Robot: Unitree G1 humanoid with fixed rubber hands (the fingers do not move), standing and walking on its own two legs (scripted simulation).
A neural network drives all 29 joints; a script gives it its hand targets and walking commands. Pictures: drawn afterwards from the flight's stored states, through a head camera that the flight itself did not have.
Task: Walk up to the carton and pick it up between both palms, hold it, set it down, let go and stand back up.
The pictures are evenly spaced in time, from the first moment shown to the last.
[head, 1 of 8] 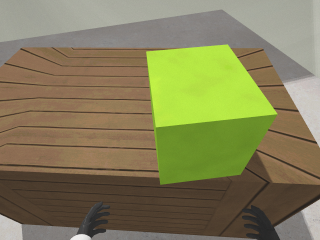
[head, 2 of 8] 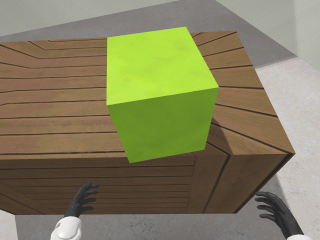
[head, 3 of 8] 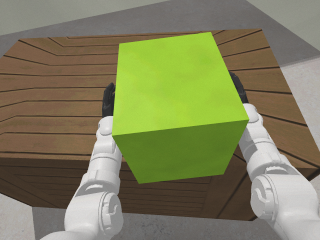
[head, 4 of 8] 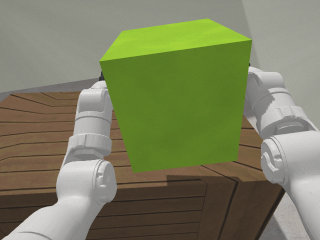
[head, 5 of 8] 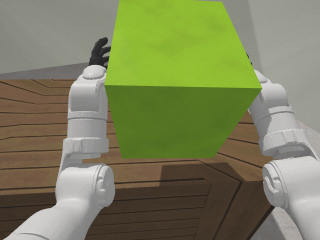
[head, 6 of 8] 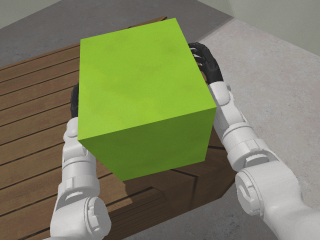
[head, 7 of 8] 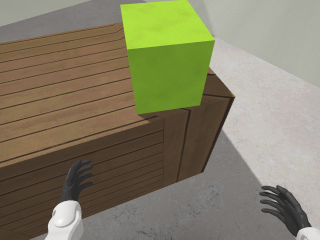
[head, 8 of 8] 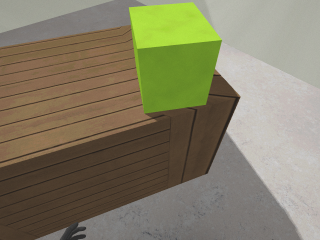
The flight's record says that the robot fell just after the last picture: no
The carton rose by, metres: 0.22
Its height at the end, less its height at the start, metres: +0.00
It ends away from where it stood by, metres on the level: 0.17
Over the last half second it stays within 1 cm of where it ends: yes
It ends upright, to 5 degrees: yes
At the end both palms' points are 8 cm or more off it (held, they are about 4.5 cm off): yes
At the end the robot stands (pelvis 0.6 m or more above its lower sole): yes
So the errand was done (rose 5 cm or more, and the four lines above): yes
